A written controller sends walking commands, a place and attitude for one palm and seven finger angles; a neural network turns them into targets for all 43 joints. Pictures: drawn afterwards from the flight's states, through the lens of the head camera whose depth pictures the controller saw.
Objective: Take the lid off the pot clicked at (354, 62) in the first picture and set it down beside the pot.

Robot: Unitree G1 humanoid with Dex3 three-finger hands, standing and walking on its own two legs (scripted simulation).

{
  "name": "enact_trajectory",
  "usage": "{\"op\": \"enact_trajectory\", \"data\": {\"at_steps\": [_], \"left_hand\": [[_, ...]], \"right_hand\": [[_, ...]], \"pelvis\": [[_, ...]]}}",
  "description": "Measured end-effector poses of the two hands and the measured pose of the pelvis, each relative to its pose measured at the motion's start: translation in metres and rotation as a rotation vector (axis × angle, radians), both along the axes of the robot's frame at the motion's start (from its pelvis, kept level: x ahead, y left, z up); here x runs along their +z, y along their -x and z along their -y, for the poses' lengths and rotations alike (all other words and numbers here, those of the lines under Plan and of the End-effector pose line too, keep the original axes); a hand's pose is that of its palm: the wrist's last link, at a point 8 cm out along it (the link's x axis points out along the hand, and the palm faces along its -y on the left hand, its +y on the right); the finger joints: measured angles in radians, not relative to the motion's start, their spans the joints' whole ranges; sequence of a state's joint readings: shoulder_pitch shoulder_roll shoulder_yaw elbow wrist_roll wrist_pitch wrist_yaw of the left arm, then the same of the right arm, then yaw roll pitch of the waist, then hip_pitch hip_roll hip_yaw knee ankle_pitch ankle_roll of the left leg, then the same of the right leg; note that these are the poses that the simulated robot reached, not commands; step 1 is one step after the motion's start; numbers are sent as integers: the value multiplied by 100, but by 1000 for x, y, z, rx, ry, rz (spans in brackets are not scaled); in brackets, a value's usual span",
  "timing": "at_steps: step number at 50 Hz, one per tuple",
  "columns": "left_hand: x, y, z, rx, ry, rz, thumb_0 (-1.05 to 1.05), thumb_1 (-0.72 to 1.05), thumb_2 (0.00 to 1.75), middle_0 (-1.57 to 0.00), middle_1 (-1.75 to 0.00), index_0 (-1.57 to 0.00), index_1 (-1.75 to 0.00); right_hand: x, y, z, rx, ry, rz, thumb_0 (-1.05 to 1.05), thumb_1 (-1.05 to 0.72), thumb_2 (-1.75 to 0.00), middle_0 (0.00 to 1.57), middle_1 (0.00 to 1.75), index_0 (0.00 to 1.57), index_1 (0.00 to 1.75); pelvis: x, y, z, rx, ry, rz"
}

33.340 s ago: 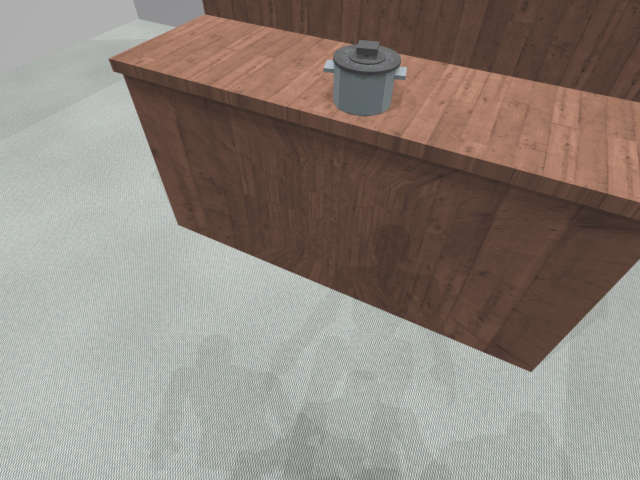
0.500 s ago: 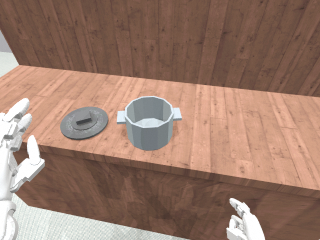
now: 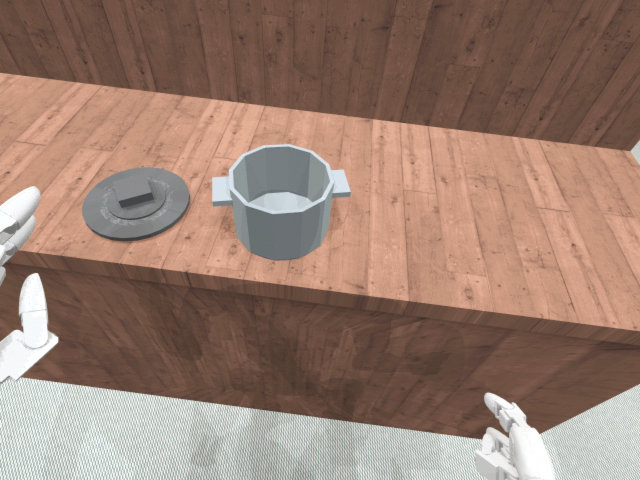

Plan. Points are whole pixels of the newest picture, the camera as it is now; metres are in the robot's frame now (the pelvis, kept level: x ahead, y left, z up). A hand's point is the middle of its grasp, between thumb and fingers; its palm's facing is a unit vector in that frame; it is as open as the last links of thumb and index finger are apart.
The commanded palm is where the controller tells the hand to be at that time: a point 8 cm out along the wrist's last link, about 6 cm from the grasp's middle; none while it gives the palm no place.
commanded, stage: step back with the hand held close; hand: left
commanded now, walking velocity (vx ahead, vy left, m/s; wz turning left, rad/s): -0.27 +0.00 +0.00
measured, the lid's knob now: (133, 190) +0.52 +0.33 +0.02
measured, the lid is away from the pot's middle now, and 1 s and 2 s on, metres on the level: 0.24 0.24 0.24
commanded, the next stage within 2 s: stop stepping back and stand still in 0.88 s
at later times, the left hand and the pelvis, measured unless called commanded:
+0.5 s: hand out of the picture +0.14 +0.25 +0.19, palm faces +0.36 -0.83 -0.44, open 7.4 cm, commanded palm +0.07 +0.29 +0.20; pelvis -0.06 +0.01 -0.01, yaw +0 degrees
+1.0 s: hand out of the picture +0.05 +0.28 +0.18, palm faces +0.40 -0.85 -0.34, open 7.4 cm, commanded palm -0.04 +0.32 +0.20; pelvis -0.16 +0.03 -0.01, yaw +3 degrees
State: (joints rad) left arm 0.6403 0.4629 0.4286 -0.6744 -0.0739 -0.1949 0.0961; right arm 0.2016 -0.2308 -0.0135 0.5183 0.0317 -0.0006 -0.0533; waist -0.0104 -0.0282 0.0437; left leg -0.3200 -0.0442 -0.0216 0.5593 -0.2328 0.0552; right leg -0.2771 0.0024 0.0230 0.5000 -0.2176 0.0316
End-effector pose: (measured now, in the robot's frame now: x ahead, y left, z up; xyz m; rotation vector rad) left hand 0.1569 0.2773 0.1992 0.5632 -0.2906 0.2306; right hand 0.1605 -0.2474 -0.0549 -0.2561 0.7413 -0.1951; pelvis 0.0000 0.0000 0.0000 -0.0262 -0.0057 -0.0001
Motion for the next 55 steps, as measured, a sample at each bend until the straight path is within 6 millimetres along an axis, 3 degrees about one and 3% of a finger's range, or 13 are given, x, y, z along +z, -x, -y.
{"op": "enact_trajectory", "data": {"at_steps": [9,15,20,28,35,43,49,52,55], "left_hand": [[4,33,-4,33,14,112,2,88,90,-21,-30,-22,-30],[-1,45,-12,30,36,141,1,88,90,-21,-30,-21,-30],[6,52,-16,32,-15,149,2,88,90,-21,-30,-21,-30],[3,60,-3,-63,23,144,2,88,90,-21,-30,-21,-30],[7,91,-4,-90,-53,133,1,88,90,-21,-30,-22,-30],[7,142,-15,5,32,198,1,88,90,-21,-30,-22,-30],[-5,151,-37,19,91,253,1,88,90,-21,-30,-21,-30],[-20,144,-42,24,140,129,1,88,90,-21,-30,-21,-30],[-14,160,-36,-11,116,67,2,89,90,-21,-30,-21,-30]], "right_hand": [[-11,28,-16,19,-26,20,1,-91,-89,20,30,21,30],[-13,49,-24,20,0,2,1,-91,-89,20,30,21,30],[-11,59,-29,25,-8,20,1,-90,-89,20,30,21,30],[-10,70,-27,26,-9,0,1,-90,-89,20,30,21,30],[2,89,-18,7,19,73,1,-90,-89,20,30,21,30],[-3,131,-15,5,35,-16,1,-91,-89,20,30,21,30],[-6,160,-31,5,60,-17,1,-91,-89,20,30,21,30],[-8,176,-43,24,7,-14,1,-91,-89,20,30,21,30],[2,196,-53,-4,-48,36,1,-91,-89,20,30,21,30]], "pelvis": [[-8,25,-4,14,22,4],[-10,38,-12,18,38,3],[-8,44,-12,25,42,-14],[-7,71,-11,-4,46,-25],[-10,98,-10,-3,49,-9],[-7,122,-13,28,19,-6],[-12,150,-28,36,17,-22],[-7,169,-31,27,25,-22],[-1,182,-30,-19,31,-30]]}}
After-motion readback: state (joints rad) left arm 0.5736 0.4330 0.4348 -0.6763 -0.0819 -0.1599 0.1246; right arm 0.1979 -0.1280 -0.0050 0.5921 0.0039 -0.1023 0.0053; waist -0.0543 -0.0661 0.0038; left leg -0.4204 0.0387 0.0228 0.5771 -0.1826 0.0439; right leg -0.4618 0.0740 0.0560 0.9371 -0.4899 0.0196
